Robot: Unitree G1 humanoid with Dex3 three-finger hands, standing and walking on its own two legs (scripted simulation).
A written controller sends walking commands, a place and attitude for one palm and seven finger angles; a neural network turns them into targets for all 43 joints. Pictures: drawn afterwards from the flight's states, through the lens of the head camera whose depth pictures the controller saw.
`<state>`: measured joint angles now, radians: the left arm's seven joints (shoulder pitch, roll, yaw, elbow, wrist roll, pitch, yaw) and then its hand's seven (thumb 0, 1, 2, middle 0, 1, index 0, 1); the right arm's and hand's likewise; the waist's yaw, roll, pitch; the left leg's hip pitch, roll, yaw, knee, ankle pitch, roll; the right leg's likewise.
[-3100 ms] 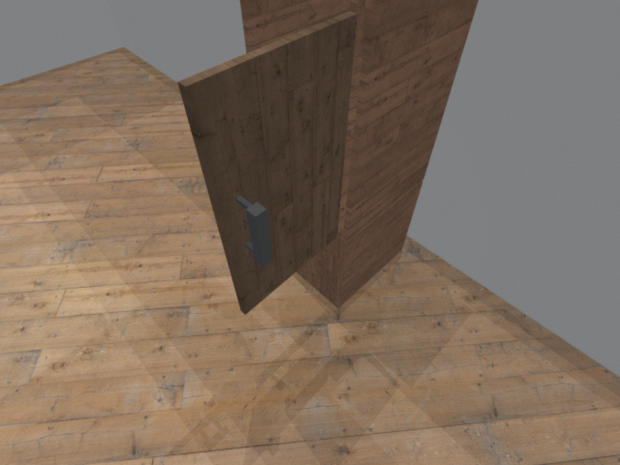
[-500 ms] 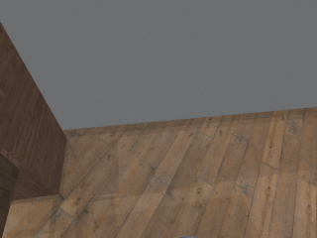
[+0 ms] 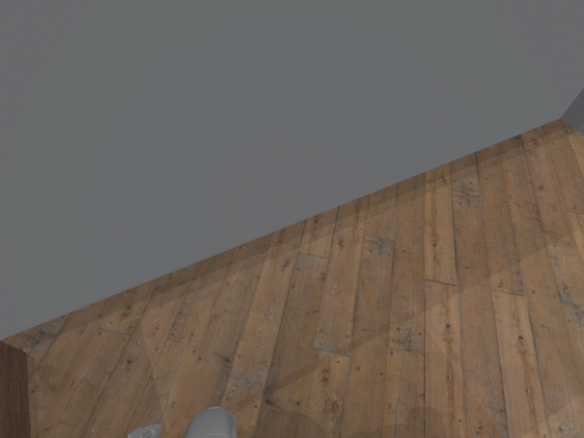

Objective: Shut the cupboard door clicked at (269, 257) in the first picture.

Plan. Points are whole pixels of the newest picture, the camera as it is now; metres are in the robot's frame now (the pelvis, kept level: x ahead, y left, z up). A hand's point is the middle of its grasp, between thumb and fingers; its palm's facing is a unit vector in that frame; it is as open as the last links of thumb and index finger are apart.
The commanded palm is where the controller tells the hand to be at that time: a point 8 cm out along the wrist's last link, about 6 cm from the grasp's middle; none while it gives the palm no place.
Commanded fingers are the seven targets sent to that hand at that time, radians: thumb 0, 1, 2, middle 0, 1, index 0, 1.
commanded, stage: walk to a spot facing it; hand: left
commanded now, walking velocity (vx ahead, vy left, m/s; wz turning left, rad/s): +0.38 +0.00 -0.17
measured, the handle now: out of the picture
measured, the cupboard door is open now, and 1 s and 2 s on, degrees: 92 92 92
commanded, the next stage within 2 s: turn to face it in 0.54 s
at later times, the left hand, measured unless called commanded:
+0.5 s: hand (185, 341) +0.29 +0.19 -0.16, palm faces -0.09 -0.98 -0.17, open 7.4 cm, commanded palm none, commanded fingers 0.00 0.90 0.90 -0.20 -0.30 -0.20 -0.30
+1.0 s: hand (242, 243) +0.50 +0.11 -0.18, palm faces -0.03 -0.98 -0.18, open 7.2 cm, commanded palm none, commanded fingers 0.00 0.90 0.90 -0.20 -0.30 -0.20 -0.30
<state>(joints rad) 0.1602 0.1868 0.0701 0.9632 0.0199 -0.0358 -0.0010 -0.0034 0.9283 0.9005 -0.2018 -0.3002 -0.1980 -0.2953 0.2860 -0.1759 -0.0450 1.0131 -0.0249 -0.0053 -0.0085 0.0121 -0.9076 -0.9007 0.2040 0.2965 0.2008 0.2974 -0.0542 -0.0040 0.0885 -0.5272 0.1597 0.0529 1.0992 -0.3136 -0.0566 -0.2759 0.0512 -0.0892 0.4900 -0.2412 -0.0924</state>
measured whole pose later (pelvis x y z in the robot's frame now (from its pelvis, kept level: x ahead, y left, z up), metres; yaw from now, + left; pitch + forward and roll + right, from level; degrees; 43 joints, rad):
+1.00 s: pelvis +0.42 -0.06 -0.01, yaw -3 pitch +0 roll -1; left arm 0.18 0.18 0.06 1.01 0.02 -0.02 0.02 0.00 0.94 0.90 -0.20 -0.30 -0.20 -0.30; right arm 0.26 -0.16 -0.03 1.03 -0.02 0.02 0.00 0.02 -0.94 -0.90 0.20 0.30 0.20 0.30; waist -0.03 -0.02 0.06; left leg -0.39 0.07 0.13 0.62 -0.18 -0.01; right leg -0.16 -0.05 -0.27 0.57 -0.40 -0.02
